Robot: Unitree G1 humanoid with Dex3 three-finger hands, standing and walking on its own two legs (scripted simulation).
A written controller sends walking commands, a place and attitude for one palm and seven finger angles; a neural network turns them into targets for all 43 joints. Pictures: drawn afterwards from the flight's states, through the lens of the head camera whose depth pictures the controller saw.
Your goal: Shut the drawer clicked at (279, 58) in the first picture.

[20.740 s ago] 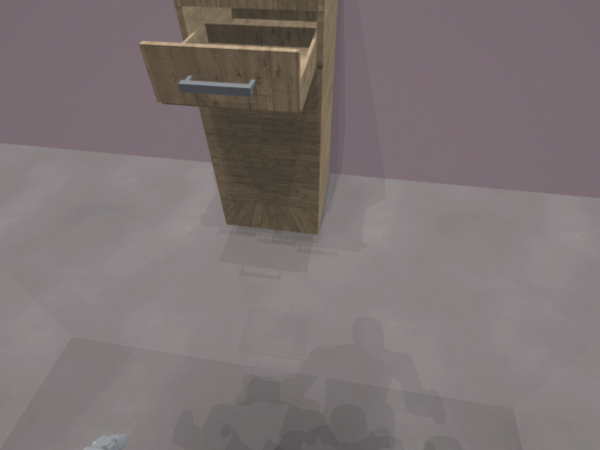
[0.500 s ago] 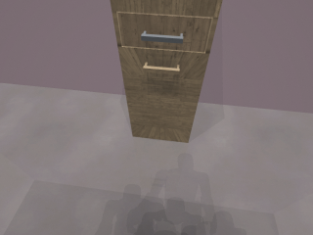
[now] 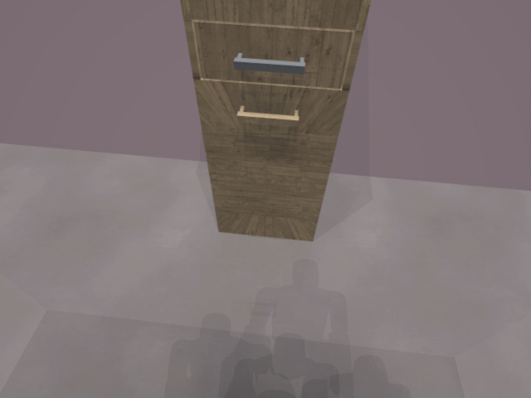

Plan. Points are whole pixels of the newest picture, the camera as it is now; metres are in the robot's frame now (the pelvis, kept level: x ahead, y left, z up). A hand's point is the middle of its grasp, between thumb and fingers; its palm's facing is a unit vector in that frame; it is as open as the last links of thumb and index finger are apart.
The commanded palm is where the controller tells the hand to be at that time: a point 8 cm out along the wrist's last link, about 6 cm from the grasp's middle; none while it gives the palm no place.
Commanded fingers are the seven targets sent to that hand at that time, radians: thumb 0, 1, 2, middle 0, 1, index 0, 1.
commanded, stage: let the arm hang, fingers relaxed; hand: left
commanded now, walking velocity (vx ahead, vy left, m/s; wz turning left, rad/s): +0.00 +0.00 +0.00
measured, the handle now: (270, 62) +0.86 +0.03 +0.08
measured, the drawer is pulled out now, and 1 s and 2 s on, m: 0.00 0.00 0.00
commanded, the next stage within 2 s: look to check the result in 0.02 s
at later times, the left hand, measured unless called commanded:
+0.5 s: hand out of the picture +0.00 +0.15 -0.18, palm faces +0.05 -0.99 -0.16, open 7.4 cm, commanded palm none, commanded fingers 0.00 0.90 0.90 -0.20 -0.30 -0.20 -0.30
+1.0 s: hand out of the picture +0.00 +0.14 -0.18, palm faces +0.05 -0.99 -0.16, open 7.4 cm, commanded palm none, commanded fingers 0.00 0.90 0.90 -0.20 -0.30 -0.20 -0.30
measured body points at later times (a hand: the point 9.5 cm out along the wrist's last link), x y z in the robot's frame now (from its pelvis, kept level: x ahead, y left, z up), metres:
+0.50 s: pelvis +0.01 +0.00 +0.00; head +0.02 +0.00 +0.45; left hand +0.00 +0.20 -0.16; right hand -0.01 -0.21 -0.16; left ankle +0.03 +0.13 -0.74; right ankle +0.01 -0.13 -0.74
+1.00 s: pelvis +0.02 -0.01 +0.00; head +0.03 -0.01 +0.45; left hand +0.00 +0.19 -0.16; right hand -0.01 -0.21 -0.16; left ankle +0.03 +0.13 -0.74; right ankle +0.01 -0.13 -0.74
